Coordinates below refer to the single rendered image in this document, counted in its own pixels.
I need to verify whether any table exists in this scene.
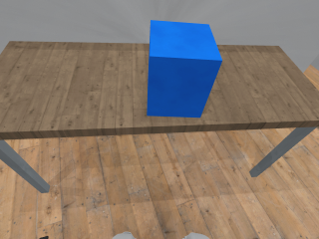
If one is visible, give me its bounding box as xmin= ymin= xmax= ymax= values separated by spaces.
xmin=0 ymin=41 xmax=319 ymax=193

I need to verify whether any carton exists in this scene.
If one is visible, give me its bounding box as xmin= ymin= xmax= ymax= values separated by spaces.
xmin=147 ymin=20 xmax=222 ymax=119

